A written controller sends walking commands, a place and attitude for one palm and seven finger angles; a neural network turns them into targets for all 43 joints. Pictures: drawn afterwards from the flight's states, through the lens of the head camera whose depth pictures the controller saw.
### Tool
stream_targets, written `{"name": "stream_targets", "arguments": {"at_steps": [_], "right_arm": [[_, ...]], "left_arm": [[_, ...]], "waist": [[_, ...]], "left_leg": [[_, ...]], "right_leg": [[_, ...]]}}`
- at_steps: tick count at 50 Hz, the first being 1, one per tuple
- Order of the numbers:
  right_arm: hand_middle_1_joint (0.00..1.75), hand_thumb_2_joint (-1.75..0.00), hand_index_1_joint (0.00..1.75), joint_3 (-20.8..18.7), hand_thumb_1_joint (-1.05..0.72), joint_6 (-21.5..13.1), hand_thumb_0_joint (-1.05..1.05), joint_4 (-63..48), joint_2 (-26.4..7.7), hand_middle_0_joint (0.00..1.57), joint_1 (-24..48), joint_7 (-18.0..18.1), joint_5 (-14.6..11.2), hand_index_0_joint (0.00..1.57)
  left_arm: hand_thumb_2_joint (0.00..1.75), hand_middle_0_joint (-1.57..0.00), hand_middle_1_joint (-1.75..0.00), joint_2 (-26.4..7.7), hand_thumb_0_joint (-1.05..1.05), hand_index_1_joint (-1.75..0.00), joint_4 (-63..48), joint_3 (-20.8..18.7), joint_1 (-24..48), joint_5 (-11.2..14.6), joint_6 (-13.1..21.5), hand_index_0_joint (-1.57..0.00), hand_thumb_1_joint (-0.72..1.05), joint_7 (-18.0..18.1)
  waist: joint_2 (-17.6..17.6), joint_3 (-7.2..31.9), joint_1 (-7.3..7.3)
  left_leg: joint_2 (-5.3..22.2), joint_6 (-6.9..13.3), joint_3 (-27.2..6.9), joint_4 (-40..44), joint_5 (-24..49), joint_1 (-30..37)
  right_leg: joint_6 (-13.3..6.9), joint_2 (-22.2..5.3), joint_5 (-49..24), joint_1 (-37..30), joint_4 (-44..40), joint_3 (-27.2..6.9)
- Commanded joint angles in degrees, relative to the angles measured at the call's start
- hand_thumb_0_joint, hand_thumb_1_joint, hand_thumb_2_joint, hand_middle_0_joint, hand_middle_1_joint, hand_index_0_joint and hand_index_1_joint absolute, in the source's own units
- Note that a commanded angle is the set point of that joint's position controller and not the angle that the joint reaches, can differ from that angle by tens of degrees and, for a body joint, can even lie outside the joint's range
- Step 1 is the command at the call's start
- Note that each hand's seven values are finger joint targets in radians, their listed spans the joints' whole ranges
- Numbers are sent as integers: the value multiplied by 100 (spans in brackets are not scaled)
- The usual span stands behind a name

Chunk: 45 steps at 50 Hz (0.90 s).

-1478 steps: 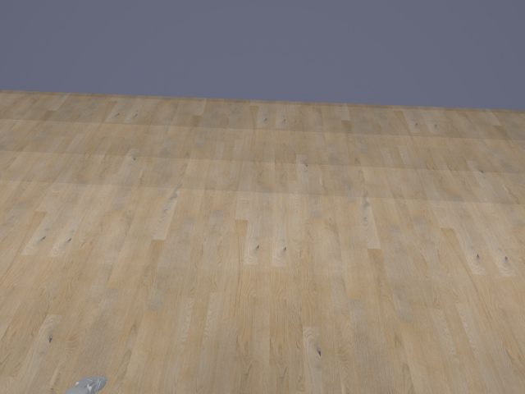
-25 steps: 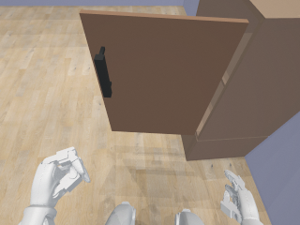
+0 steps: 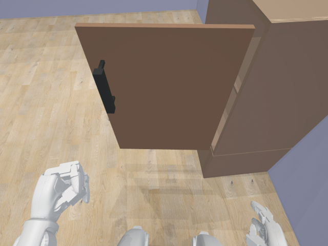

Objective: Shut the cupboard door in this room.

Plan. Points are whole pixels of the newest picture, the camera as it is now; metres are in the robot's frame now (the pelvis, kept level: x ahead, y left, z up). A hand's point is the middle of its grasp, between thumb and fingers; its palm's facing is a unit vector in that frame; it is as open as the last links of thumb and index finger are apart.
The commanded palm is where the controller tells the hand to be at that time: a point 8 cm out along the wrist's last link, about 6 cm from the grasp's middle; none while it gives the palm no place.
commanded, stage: raise the hand and make a fist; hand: left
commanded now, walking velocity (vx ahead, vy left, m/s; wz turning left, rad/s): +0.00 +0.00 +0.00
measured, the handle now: (106, 87) +0.52 +0.21 +0.06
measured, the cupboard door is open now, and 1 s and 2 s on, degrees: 83 83 83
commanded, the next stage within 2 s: bring the fist close to the handle in 0.20 s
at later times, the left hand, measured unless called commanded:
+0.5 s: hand (87, 179) +0.25 +0.18 +0.06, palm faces +0.03 -1.00 -0.03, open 3.1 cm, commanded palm +0.24 +0.24 +0.06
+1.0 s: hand (106, 134) +0.36 +0.17 +0.07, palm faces +0.03 -1.00 -0.02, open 3.1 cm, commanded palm +0.34 +0.22 +0.06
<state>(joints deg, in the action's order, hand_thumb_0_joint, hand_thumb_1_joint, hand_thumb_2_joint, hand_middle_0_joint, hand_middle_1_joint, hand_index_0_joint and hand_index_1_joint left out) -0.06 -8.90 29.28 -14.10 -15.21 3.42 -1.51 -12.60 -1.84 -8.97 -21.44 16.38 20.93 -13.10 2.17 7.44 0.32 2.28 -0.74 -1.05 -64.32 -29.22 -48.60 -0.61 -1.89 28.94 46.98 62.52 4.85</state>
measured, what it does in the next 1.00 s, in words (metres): stands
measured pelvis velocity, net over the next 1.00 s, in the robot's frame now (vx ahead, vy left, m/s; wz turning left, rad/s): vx -0.01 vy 0.01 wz -0.02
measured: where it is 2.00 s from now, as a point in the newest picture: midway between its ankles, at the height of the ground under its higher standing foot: outside the picture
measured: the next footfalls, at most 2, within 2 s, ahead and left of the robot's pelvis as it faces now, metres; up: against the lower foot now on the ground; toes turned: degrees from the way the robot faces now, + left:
none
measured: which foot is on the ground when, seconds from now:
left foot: down 0.00-1.00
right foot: down 0.00-1.00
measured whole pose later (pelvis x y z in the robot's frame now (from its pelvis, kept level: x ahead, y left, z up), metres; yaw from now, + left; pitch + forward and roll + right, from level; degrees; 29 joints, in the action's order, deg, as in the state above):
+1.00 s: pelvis -0.01 +0.01 +0.01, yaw -1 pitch +15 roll -1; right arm 0.0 -6.6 34.9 -14.3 -15.0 2.2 -1.0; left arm -11.9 26.0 -9.5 12.9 10.6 21.4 -6.3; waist 1.5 6.8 -1.7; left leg 1.9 0.0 0.7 -61.8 -27.4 -49.2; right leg 0.1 -2.1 26.8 48.4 60.5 3.0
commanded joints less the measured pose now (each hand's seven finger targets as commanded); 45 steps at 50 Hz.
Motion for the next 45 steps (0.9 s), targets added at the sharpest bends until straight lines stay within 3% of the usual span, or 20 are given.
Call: {"name": "stream_targets", "arguments": {"at_steps": [1,2,4,7,10,15,16,17,21,24,27,30,32,34,38,39,41,42,44,45], "right_arm": [[30,-90,30,-260,-90,-385,0,-910,-641,20,332,25,-15,20],[30,-90,30,-267,-90,-370,0,-909,-659,20,343,37,0,20],[30,-90,30,-267,-90,-381,0,-911,-633,20,348,23,-13,20],[30,-90,30,-266,-90,-363,0,-890,-660,20,346,38,-8,20],[30,-90,30,-268,-90,-379,0,-894,-641,20,342,30,-14,20],[30,-90,30,-256,-90,-380,0,-878,-649,20,365,39,-20,20],[30,-90,30,-237,-90,-403,0,-860,-667,20,382,48,-18,20],[30,-90,30,-230,-90,-403,0,-795,-683,20,341,71,0,20],[30,-90,30,-219,-90,-474,0,-684,-693,20,382,95,-17,20],[30,-90,30,-200,-90,-463,0,-664,-710,20,366,95,-27,20],[30,-90,30,-202,-90,-397,0,-615,-740,20,301,93,-17,20],[30,-90,30,-186,-90,-334,0,-586,-704,20,310,46,-21,20],[30,-90,30,-202,-90,-279,0,-537,-736,20,257,35,-5,20],[30,-90,30,-196,-90,-264,0,-522,-708,20,271,1,-1,20],[30,-90,30,-234,-90,-209,0,-395,-753,20,152,-37,19,20],[30,-90,30,-236,-90,-193,0,-388,-753,20,155,-48,11,20],[30,-90,30,-240,-90,-160,0,-307,-782,20,123,-48,4,20],[30,-90,30,-246,-90,-135,0,-274,-800,20,92,-33,29,20],[30,-90,30,-258,-90,-113,0,-258,-763,20,96,-56,30,20],[30,-90,30,-278,-90,-105,0,-202,-775,20,42,-62,30,20]], "left_arm": [[90,-130,-150,-642,0,-150,-1147,-381,270,70,520,-130,90,78],[90,-130,-150,-797,0,-150,-1104,-500,255,62,521,-130,90,97],[90,-130,-150,-643,0,-150,-1166,-362,267,47,565,-130,90,99],[90,-130,-150,-751,0,-150,-1072,-439,251,40,549,-130,90,104],[90,-130,-150,-666,0,-150,-1155,-389,278,54,570,-130,90,88],[90,-130,-150,-595,0,-150,-1054,-329,318,52,553,-130,90,58],[90,-130,-150,-544,0,-150,-1086,-191,726,36,571,-130,90,53],[90,-130,-150,-701,0,-150,-1009,-321,977,42,567,-130,90,63],[90,-130,-150,-591,0,-150,-726,-179,1824,-40,543,-130,90,87],[90,-130,-150,-600,0,-150,-535,-123,2149,-104,382,-130,90,117],[90,-130,-150,-823,0,-150,-118,-412,2243,-123,197,-130,90,204],[90,-130,-150,-661,0,-150,44,-274,2676,-189,106,-130,90,288],[90,-130,-150,-825,0,-150,340,-481,2837,-211,118,-130,90,372],[90,-130,-150,-581,0,-150,380,-220,3205,-268,170,-130,90,399],[90,-130,-150,-685,0,-150,763,-303,3662,-365,266,-130,90,495],[90,-130,-150,-540,0,-150,870,-154,3814,-383,288,-130,90,495],[90,-130,-150,-696,0,-150,1080,-276,4260,-415,340,-130,90,548],[90,-130,-150,-809,0,-150,1160,-369,4436,-444,364,-130,90,586],[90,-130,-150,-594,0,-150,1226,-190,4731,-482,419,-130,90,634],[90,-130,-150,-699,0,-150,1341,-312,4815,-495,444,-130,90,669]], "waist": [[-134,1114,34],[-165,1092,51],[-129,1137,19],[-179,1071,12],[-110,1197,14],[-197,1080,-28],[-152,994,-130],[-204,986,-136],[-56,1099,-196],[8,1309,-160],[-122,1439,-59],[24,1439,-96],[-193,1423,-72],[16,1477,-122],[-56,1560,-158],[-131,1517,-203],[-62,1466,-229],[-78,1545,-202],[60,1757,-231],[-17,1842,-215]], "left_leg": [[-292,153,-1,891,1124,394],[-288,162,-4,856,1135,338],[-289,165,7,884,1148,417],[-285,175,-6,874,1060,349],[-297,171,10,885,1146,425],[-280,173,-16,901,1016,414],[-282,181,-19,858,954,398],[-269,183,-43,795,925,306],[-269,181,-67,828,717,385],[-268,186,-70,935,778,523],[-259,178,-73,1013,1001,549],[-253,155,-50,1103,1166,707],[-241,156,-47,1120,1168,641],[-244,143,-25,1152,1214,762],[-217,134,-34,1159,1411,867],[-212,133,-22,1177,1352,879],[-210,126,-22,1192,1203,840],[-215,132,-28,1181,1258,824],[-217,129,9,1181,1413,989],[-201,112,-5,1178,1476,1033]], "right_leg": [[-53,177,-858,-1023,-1042,-446],[-62,190,-864,-1041,-1024,-465],[-50,176,-909,-1013,-1030,-453],[-54,195,-781,-974,-1044,-458],[-45,177,-939,-1028,-1012,-431],[-41,198,-771,-880,-1032,-383],[-27,191,-720,-756,-1035,-403],[-43,205,-655,-753,-1018,-444],[-48,201,-410,-550,-1003,-399],[-52,198,-529,-692,-1011,-354],[-62,221,-811,-947,-1016,-340],[-57,203,-1078,-936,-997,-263],[-53,222,-1073,-1010,-1027,-279],[-58,201,-1168,-946,-998,-254],[-73,205,-1404,-927,-959,-231],[-60,209,-1348,-866,-984,-226],[-68,206,-1196,-788,-1014,-245],[-73,206,-1256,-861,-984,-261],[-66,193,-1431,-864,-963,-261],[-73,198,-1487,-888,-940,-243]]}}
